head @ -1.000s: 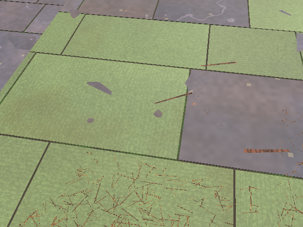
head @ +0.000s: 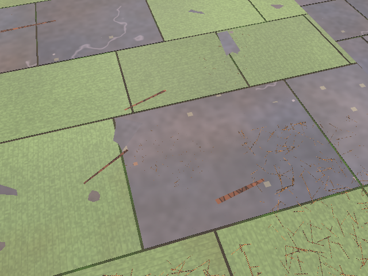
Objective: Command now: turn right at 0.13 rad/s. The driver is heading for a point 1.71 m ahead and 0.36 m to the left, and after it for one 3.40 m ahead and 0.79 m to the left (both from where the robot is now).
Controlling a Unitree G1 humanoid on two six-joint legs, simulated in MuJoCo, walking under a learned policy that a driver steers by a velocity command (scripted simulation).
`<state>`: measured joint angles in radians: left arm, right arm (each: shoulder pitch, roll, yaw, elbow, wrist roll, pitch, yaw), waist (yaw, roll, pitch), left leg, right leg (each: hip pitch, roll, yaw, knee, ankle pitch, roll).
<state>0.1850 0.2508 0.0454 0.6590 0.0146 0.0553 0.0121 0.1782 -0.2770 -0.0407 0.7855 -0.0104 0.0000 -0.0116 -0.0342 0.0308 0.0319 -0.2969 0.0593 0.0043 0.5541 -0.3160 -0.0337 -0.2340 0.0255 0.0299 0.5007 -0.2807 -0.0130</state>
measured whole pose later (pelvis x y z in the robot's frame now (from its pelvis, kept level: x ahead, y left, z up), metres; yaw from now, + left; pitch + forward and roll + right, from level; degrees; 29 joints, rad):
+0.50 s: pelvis +0.01 -0.01 +0.00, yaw +0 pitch -1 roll +0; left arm 0.22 0.23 0.04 0.81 0.01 0.01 0.01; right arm 0.19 -0.26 -0.04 0.97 -0.01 0.00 -0.03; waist -0.02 0.00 0.03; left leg -0.19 0.06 -0.01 0.46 -0.24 -0.06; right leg -0.16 0.04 0.03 0.48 -0.29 -0.03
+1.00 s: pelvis +0.08 +0.04 +0.00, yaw +0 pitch +0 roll -1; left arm 0.30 0.27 0.06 0.94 -0.04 -0.04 0.02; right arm 0.29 -0.25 -0.05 1.06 0.01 -0.10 0.01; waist -0.02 -0.04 0.00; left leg -0.21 0.00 0.05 0.53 -0.32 0.05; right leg -0.30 0.01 0.06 0.94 -0.46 -0.02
